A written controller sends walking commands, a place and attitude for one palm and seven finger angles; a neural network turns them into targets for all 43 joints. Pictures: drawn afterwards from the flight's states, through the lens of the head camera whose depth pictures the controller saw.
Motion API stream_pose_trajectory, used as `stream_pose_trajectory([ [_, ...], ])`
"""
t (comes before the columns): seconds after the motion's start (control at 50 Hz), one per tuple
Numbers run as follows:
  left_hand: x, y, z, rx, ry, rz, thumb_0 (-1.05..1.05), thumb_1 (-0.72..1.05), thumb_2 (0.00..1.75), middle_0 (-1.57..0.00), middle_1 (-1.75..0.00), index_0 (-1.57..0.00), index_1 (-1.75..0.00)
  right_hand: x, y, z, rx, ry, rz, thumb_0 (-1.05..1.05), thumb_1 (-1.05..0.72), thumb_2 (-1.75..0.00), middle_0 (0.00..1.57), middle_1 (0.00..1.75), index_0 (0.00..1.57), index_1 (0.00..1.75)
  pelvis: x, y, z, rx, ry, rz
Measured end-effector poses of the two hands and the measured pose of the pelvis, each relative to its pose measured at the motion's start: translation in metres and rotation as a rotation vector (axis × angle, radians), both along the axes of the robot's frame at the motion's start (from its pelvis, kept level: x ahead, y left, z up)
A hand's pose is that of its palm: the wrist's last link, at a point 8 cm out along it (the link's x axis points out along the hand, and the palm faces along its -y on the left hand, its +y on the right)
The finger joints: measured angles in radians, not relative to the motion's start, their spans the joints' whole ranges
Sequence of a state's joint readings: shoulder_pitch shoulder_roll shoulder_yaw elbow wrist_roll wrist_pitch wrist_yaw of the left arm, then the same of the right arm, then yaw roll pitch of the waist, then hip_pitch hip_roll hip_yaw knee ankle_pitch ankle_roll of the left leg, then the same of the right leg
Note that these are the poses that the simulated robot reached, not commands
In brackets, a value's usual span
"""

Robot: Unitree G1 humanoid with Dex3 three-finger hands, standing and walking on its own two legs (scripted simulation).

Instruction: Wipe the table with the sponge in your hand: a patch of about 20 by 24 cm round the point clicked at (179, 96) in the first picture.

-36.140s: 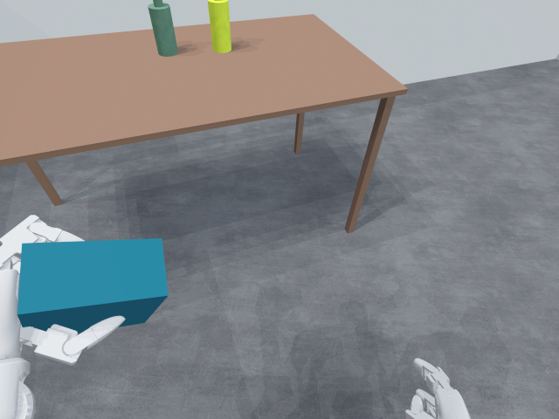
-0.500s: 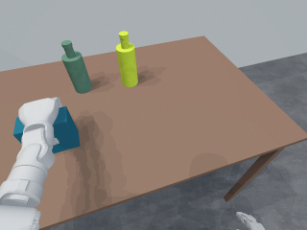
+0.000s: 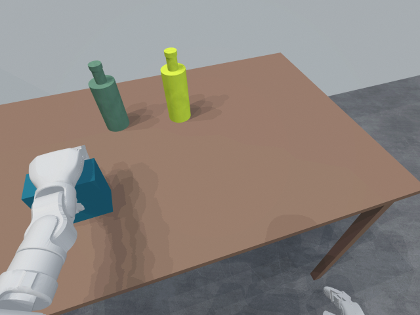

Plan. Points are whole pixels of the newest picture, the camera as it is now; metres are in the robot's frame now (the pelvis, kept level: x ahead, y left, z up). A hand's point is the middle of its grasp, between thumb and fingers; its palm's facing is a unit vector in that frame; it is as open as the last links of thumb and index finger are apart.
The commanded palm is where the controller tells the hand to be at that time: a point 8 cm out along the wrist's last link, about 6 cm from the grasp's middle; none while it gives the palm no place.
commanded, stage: wipe back along the first lane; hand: left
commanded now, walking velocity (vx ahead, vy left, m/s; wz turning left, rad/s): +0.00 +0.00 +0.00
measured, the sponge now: (76, 199) +0.33 +0.32 +0.01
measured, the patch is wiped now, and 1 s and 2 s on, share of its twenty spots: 1.00 1.00 1.00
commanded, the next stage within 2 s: lift the sponge slowly off the table in 0.82 s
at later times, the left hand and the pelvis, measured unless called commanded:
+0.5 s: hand (69, 209) +0.28 +0.29 +0.06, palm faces +0.02 -0.03 -1.00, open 10.2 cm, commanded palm +0.24 +0.28 +0.09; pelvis +0.01 +0.00 +0.00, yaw +0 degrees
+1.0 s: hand (64, 240) +0.22 +0.27 +0.06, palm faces +0.04 -0.07 -1.00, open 10.2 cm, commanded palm +0.19 +0.27 +0.10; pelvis -0.01 +0.00 +0.00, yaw -1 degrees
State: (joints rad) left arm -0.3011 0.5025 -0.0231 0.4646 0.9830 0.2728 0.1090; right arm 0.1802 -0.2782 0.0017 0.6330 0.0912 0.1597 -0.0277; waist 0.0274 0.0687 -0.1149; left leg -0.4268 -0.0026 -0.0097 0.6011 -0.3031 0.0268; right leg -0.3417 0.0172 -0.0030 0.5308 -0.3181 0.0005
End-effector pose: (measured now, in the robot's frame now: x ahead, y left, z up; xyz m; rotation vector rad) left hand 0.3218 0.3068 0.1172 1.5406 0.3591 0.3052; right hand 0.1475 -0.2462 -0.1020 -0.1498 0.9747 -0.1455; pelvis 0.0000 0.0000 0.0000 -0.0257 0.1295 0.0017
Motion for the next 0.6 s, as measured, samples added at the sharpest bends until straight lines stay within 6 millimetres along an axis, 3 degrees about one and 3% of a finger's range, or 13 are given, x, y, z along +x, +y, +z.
stream_pose_trajectory([
  [0.4, -0.046, -0.018, 0.001, -0.017, -0.044, -0.021, 0.0, -0.47, 1.07, -0.65, -1.39, -0.66, -1.41, 0.06, 0.025, 0.021, 0.049, -0.168, 0.084, 0.01, -0.91, -0.9, 0.2, 0.3, 0.2, 0.3, 0.007, 0.002, 0.002, 0.007, -0.039, -0.002],
  [0.6, -0.071, -0.025, 0.001, -0.03, -0.059, -0.017, 0.01, -0.47, 1.06, -0.64, -1.4, -0.66, -1.41, 0.064, 0.026, 0.024, 0.05, -0.187, 0.099, 0.01, -0.91, -0.9, 0.2, 0.3, 0.21, 0.3, 0.006, 0.0, 0.003, 0.009, -0.061, -0.007],
])
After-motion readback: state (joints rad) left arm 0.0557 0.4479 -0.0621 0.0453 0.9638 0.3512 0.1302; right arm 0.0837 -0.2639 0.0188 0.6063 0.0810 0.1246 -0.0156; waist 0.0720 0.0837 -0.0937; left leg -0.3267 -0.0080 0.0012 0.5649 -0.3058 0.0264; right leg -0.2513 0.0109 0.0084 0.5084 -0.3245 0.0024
